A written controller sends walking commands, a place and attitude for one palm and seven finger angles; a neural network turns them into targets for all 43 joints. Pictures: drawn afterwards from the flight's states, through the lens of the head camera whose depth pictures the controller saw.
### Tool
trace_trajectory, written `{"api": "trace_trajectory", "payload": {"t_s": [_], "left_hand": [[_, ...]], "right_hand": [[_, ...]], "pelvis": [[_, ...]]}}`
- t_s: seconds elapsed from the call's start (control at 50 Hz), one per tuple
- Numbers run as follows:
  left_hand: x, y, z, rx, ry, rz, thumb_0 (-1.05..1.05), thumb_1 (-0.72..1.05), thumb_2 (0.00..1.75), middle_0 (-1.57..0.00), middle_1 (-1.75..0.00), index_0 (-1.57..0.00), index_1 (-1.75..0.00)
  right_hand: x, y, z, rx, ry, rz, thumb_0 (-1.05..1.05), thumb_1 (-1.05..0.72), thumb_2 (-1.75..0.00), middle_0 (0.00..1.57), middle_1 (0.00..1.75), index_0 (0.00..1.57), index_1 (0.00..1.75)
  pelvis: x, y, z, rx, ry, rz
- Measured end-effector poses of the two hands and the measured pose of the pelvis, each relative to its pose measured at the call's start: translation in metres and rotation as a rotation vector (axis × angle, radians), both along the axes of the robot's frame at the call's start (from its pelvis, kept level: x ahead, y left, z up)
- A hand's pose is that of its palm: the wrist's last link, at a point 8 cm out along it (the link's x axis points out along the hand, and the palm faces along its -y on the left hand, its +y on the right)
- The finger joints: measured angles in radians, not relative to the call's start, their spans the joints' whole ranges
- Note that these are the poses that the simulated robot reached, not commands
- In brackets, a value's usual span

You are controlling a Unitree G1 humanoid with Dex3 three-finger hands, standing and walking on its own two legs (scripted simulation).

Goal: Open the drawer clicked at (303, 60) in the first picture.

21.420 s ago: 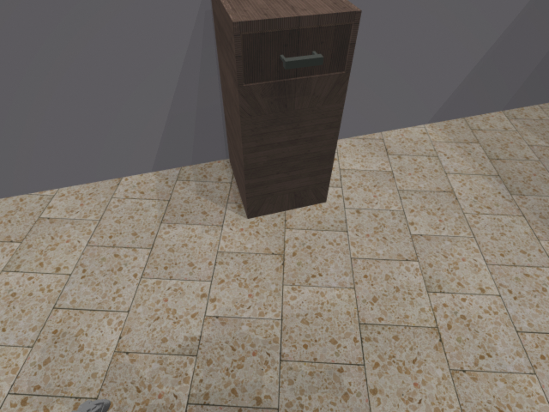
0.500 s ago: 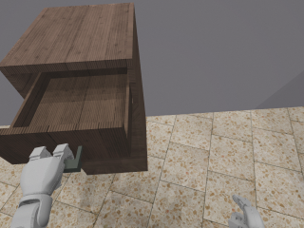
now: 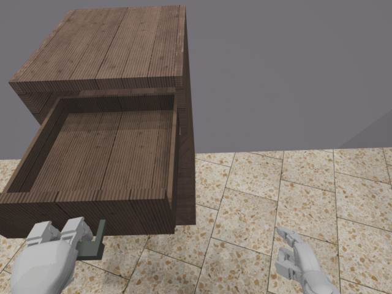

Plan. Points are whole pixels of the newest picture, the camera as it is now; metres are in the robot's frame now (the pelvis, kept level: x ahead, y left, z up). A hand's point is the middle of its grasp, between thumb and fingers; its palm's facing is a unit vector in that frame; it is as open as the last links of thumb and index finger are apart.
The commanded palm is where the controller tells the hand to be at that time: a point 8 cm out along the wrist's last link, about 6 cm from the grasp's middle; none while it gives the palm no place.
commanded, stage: open the thumb to release the handle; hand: left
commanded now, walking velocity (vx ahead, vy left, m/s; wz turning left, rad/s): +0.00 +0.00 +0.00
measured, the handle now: (69, 238) +0.20 +0.26 +0.04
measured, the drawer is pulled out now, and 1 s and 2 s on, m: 0.30 0.30 0.30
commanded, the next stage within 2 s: lift the hand off the handle in 0.54 s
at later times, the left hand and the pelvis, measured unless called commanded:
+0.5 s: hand (64, 267) +0.16 +0.26 +0.03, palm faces +0.00 -0.07 -1.00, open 11.4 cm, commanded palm +0.13 +0.26 +0.08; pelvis -0.01 -0.01 +0.00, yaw +2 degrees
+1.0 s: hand (65, 265) +0.16 +0.26 +0.03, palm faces +0.02 -0.05 -1.00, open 13.5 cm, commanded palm +0.14 +0.26 +0.09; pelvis -0.03 -0.02 +0.01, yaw +3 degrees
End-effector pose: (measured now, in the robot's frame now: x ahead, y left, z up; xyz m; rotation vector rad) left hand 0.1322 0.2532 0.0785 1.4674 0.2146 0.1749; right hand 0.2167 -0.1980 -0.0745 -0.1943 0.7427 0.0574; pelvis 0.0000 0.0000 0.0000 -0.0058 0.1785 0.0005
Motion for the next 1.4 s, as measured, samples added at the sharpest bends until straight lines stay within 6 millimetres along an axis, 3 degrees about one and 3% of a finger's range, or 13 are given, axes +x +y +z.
{"api": "trace_trajectory", "payload": {"t_s": [0.24,0.54,0.66,1.08,1.4], "left_hand": [[0.005,0.002,0.0,0.017,-0.036,0.013,0.01,0.55,0.75,-0.37,-1.33,-0.4,-1.32],[0.003,0.0,0.004,0.029,-0.016,0.025,0.0,-0.23,0.42,-0.35,-1.23,-0.34,-1.23],[0.0,-0.001,0.004,0.029,-0.019,0.033,0.0,-0.41,0.34,-0.33,-1.21,-0.33,-1.21],[0.006,0.002,0.005,0.039,-0.008,0.008,0.0,-0.49,0.3,-0.32,-1.2,-0.38,-1.24],[0.006,0.008,0.049,0.031,-0.067,-0.001,0.0,-0.49,0.3,-0.32,-1.2,-0.41,-1.24]], "right_hand": [[-0.014,-0.015,-0.018,-0.065,0.097,-0.012,0.01,-0.9,-0.9,0.2,0.3,0.2,0.3],[-0.025,-0.025,-0.012,-0.061,0.074,-0.032,0.01,-0.9,-0.9,0.2,0.3,0.2,0.3],[-0.023,-0.03,-0.008,-0.071,0.059,-0.031,0.01,-0.9,-0.9,0.2,0.3,0.2,0.3],[-0.034,-0.022,-0.011,-0.071,0.074,-0.028,0.01,-0.9,-0.9,0.2,0.3,0.2,0.3],[-0.028,-0.013,0.005,-0.059,0.036,-0.023,0.01,-0.9,-0.9,0.2,0.3,0.2,0.3]], "pelvis": [[-0.003,-0.002,-0.001,-0.003,0.0,0.028],[-0.013,-0.014,0.005,0.011,-0.033,0.03],[-0.017,-0.017,0.007,0.012,-0.039,0.035],[-0.027,-0.019,0.01,0.012,-0.06,0.049],[-0.026,-0.008,0.021,0.009,-0.113,0.048]]}}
